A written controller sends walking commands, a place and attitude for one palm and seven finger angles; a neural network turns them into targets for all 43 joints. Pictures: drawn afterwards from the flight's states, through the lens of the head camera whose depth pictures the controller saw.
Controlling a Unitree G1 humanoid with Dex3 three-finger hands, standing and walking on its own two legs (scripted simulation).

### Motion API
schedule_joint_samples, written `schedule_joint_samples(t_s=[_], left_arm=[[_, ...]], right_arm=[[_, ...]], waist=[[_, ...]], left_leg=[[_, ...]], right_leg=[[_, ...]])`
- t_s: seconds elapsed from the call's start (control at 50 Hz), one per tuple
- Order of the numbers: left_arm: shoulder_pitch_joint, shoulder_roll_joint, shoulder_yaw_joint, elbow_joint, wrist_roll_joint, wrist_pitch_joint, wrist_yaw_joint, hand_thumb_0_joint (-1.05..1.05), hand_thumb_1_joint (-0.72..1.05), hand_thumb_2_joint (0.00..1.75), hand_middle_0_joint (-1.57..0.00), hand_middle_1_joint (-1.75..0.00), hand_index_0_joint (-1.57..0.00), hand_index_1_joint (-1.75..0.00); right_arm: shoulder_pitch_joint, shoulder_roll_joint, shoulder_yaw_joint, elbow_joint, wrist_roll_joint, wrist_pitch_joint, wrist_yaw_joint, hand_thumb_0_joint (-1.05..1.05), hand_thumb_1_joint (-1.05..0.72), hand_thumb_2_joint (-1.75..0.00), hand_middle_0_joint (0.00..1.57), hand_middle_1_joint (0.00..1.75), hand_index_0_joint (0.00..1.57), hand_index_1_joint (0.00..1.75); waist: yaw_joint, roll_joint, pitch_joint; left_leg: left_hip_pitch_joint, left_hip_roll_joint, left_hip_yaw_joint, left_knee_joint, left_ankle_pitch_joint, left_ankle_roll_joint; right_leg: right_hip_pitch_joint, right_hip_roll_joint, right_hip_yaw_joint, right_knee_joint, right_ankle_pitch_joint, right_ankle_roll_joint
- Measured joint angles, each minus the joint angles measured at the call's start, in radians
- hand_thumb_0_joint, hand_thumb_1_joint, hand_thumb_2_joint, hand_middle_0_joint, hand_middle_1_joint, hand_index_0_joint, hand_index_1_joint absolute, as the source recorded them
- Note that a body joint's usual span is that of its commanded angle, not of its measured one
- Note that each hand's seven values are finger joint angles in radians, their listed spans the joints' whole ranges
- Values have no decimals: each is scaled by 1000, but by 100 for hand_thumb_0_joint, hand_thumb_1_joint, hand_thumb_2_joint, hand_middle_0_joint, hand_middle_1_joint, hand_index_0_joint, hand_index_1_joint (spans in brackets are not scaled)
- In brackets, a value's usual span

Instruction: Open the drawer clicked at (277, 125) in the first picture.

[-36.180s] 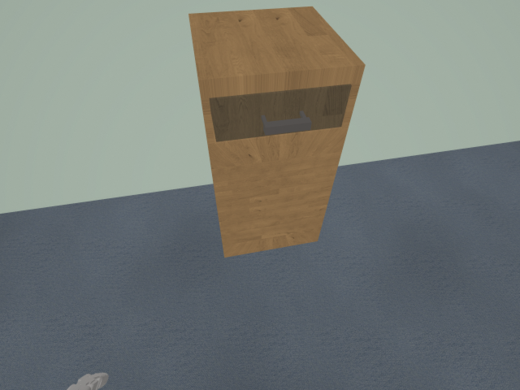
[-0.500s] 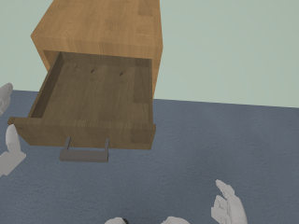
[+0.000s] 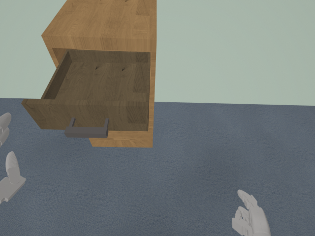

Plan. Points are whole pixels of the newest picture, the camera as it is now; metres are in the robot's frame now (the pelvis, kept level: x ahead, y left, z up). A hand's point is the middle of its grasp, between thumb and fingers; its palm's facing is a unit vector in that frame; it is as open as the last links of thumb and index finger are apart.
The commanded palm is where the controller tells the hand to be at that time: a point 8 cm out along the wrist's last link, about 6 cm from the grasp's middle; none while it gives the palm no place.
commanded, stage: stop stepping back and stand still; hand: left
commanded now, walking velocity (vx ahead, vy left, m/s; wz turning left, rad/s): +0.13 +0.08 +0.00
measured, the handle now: (88, 126) +0.44 +0.24 -0.05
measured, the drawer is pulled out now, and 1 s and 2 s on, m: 0.30 0.30 0.30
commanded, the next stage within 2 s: let the arm hang, fingers relaxed in 0.52 s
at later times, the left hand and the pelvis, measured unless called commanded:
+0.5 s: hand out of the picture +0.13 +0.25 +0.14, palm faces +0.39 -0.82 -0.42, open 7.4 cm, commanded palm +0.06 +0.29 +0.18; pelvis -0.06 +0.00 -0.01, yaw +2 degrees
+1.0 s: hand out of the picture -0.04 +0.18 -0.17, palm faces +0.12 -0.97 -0.19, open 6.9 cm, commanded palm none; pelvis -0.07 +0.00 +0.00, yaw +5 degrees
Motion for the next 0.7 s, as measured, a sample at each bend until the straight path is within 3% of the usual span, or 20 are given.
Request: schedule_joint_samples(t_s=[0.02,0.04,0.12,0.2,0.24,0.3,0.36,0.46,0.5,0.54,0.58,0.62,0.66,0.7], left_arm=[[-10,-12,-16,-4,-1,14,8,1,88,90,-21,-30,-22,-30],[-25,-16,-32,-12,-2,24,14,1,88,90,-21,-30,-22,-30],[-30,10,-50,-75,0,40,15,1,89,90,-21,-30,-21,-30],[3,56,-22,-126,-4,5,6,2,88,90,-21,-30,-22,-30],[2,66,-2,-120,-9,-21,4,1,88,90,-21,-30,-22,-30],[-29,41,2,-63,-9,-31,0,1,88,90,-21,-30,-22,-30],[-56,3,-12,9,-5,-12,8,1,88,90,-21,-30,-21,-30],[-77,-27,-51,68,10,38,13,1,89,90,-20,-30,-21,-30],[-59,-17,-64,34,12,44,12,1,89,90,-20,-30,-21,-30],[-38,8,-64,-12,10,34,9,2,89,90,-20,-30,-21,-30],[-37,24,-58,-35,8,11,1,1,89,90,-21,-30,-21,-30],[-46,30,-53,-38,3,-8,-5,1,88,90,-21,-30,-21,-30],[-136,39,-106,109,44,-25,-42,1,89,90,-21,-30,-21,-30],[-249,7,-182,343,68,48,-85,0,89,90,-20,-30,-21,-30]], right_arm=[[5,-17,-6,-15,-3,-11,0,1,-91,-90,20,30,20,30],[4,-23,-17,-18,-4,-21,-1,1,-91,-90,20,30,20,30],[3,3,-17,-12,-1,-38,21,1,-91,-90,20,30,20,29],[25,21,5,-5,3,-46,40,1,-91,-90,20,30,20,29],[35,27,11,10,6,-36,43,1,-91,-90,20,30,20,30],[43,28,11,45,7,-15,41,1,-91,-90,20,30,21,30],[61,15,16,54,1,-9,32,1,-91,-90,20,30,21,30],[84,39,16,60,-12,-36,29,1,-91,-90,20,30,20,30],[99,46,26,61,-14,-57,36,1,-91,-90,20,30,20,30],[105,49,40,59,-13,-69,43,1,-91,-90,20,30,20,30],[90,44,45,65,-14,-65,46,1,-91,-90,20,30,20,30],[75,35,38,72,-14,-55,47,1,-91,-90,20,30,21,30],[65,16,4,121,-20,-73,79,1,-91,-90,20,30,21,30],[56,-14,-14,161,-24,-33,99,1,-91,-90,20,30,21,30]], waist=[[-7,25,8],[-11,33,21],[19,-14,71],[14,33,64],[21,46,43],[30,43,11],[18,51,-14],[5,12,-3],[1,8,-4],[4,2,2],[11,21,21],[11,45,25],[20,64,-5],[19,88,-37]], left_leg=[[60,22,-8,-125,64,6],[89,25,-16,-187,33,-7],[90,0,2,-163,53,-7],[77,33,-29,-132,60,-11],[45,34,-39,-69,-8,9],[1,14,-12,55,-60,28],[59,16,5,-101,-21,43],[80,-11,19,-126,65,31],[89,-12,12,-144,75,26],[86,-12,8,-137,73,18],[75,6,-1,-107,58,8],[62,18,-19,-91,37,9],[11,16,-18,-14,1,3],[-5,18,-15,18,-2,1]], right_leg=[[-14,11,-19,28,-10,2],[-29,9,-32,61,-22,4],[-29,-13,-4,89,-14,7],[10,21,-39,25,33,-6],[6,30,-44,16,44,-14],[-10,23,-34,17,53,-19],[-32,19,-39,55,36,-11],[-95,23,21,281,-132,7],[-80,29,17,245,-120,12],[-28,30,11,107,-44,16],[-4,49,-2,45,67,-14],[2,65,-17,23,68,-36],[-27,54,-33,34,55,-40],[-61,33,-49,83,27,-35]])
